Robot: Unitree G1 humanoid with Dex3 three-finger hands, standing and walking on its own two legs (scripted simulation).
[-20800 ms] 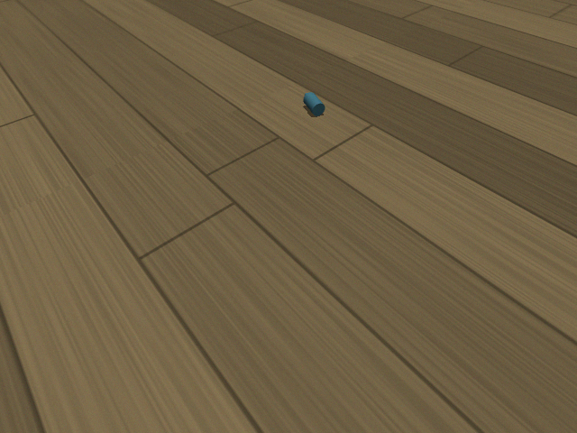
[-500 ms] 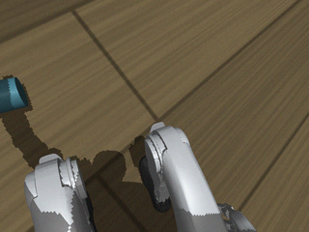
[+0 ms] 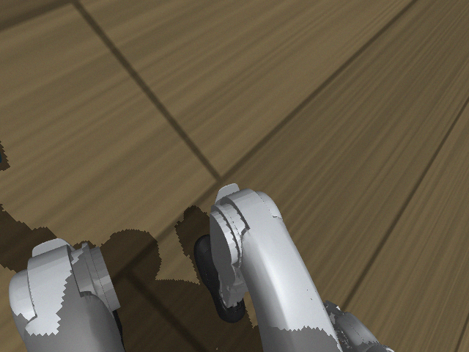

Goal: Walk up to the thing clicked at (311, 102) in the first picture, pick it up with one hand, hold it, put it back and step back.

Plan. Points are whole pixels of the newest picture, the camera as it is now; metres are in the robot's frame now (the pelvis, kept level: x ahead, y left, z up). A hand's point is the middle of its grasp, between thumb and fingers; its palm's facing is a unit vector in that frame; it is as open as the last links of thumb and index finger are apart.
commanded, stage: rest palm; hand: left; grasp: from above
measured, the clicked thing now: out of the picture +0.47 +0.36 -0.27
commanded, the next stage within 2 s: close in 0.58 s
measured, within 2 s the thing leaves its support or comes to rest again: neither
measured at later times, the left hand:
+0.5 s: hand out of the picture +0.46 +0.33 -0.24, palm faces -0.48 -0.14 -0.87, open 13.5 cm
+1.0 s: hand out of the picture +0.46 +0.33 -0.25, palm faces -0.44 -0.13 -0.89, open 12.3 cm
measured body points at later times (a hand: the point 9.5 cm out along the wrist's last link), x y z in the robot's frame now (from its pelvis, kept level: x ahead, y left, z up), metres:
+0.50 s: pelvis +0.00 +0.00 +0.00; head +0.28 +0.12 +0.33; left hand +0.48 +0.33 -0.19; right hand +0.05 -0.26 -0.06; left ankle +0.06 +0.12 -0.28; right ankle +0.12 -0.13 -0.28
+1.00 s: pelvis +0.00 +0.00 +0.00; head +0.28 +0.13 +0.32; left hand +0.48 +0.33 -0.20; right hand +0.05 -0.25 -0.06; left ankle +0.06 +0.12 -0.28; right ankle +0.12 -0.13 -0.28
